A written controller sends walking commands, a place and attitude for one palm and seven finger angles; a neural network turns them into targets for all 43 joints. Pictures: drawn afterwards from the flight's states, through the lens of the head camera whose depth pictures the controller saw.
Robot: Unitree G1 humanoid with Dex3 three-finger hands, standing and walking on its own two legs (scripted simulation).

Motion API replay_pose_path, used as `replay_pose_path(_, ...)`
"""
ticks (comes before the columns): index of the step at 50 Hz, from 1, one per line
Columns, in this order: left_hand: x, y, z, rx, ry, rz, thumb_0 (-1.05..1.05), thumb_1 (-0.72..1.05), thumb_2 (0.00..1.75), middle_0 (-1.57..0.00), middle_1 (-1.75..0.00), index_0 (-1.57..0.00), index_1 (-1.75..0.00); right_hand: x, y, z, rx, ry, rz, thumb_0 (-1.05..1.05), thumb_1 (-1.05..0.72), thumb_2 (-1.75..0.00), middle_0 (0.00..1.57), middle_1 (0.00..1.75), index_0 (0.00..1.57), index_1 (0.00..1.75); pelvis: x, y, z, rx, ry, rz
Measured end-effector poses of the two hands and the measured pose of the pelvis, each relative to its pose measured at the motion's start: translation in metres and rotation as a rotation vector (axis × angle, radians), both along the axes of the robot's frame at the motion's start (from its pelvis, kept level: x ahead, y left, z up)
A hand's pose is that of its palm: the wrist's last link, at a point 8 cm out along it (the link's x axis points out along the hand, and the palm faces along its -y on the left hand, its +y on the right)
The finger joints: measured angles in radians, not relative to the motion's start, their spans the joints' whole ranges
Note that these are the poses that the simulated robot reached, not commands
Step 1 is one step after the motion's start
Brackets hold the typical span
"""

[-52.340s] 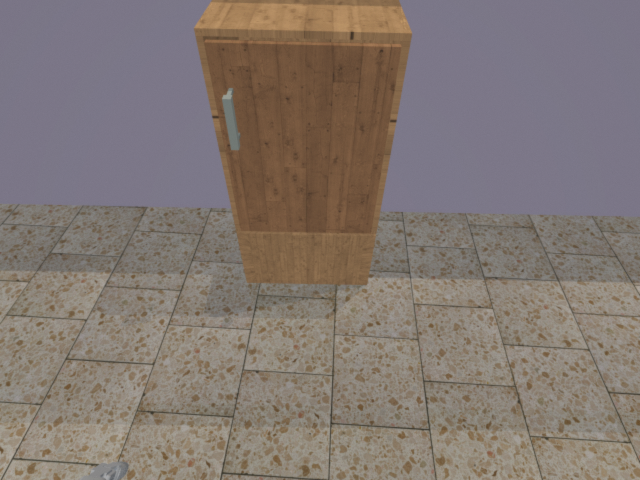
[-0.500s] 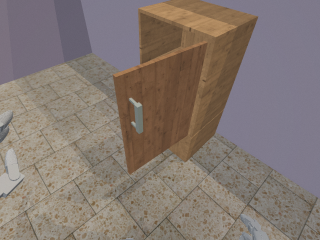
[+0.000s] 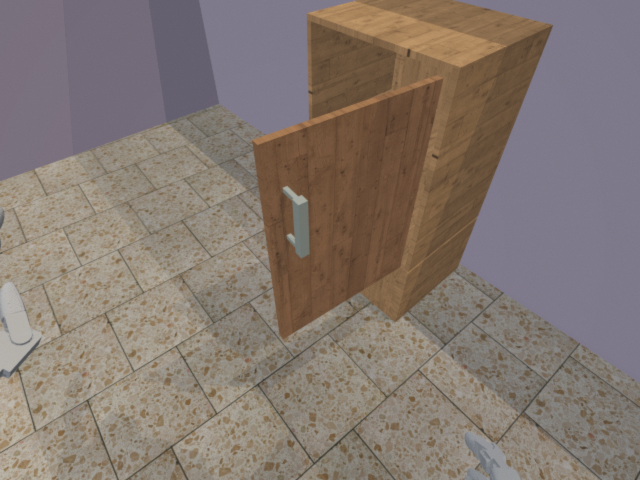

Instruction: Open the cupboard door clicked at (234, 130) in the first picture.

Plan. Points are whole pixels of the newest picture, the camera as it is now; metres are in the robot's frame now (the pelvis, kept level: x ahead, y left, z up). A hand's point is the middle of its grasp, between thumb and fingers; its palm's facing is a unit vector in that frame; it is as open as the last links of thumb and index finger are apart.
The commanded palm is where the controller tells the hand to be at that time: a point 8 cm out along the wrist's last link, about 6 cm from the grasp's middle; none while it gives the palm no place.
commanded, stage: let the arm hang, fingers relaxed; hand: left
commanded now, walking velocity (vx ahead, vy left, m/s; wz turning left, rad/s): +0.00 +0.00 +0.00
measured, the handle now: (295, 222) +0.56 +0.08 -0.02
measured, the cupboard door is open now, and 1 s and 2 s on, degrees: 84 84 84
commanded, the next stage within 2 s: look to check the result in 1.18 s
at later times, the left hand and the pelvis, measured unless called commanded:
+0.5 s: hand out of the picture +0.02 +0.19 -0.16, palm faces +0.07 -0.98 -0.20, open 6.9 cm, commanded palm none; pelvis -0.02 +0.01 +0.01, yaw +2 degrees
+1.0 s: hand out of the picture -0.03 +0.18 -0.16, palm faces +0.05 -0.98 -0.17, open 7.3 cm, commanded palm none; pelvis -0.02 +0.02 +0.01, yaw +0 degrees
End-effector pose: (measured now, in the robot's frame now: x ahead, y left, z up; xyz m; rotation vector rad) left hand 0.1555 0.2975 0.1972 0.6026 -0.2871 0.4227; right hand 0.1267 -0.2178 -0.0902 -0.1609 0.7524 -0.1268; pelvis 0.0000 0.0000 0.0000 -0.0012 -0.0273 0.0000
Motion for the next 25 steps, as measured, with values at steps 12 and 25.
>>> replay_pose_path(12,0.001,-0.005,-0.214,-0.381,0.837,0.079,0.0,0.91,0.9,-0.2,-0.3,-0.2,-0.3,-0.009,-0.018,-0.039,-0.014,0.219,0.046,0.01,-0.9,-0.9,0.2,0.3,0.21,0.3,-0.008,0.013,-0.009,0.016,0.03,0.039)
replay_pose_path(25,-0.145,-0.055,-0.33,-0.701,1.433,0.214,-0.04,1.0,0.89,-0.21,-0.3,-0.21,-0.3,-0.111,-0.004,-0.037,-0.036,0.575,-0.001,0.01,-0.91,-0.9,0.2,0.3,0.2,0.3,-0.019,0.008,0.008,0.0,-0.001,0.039)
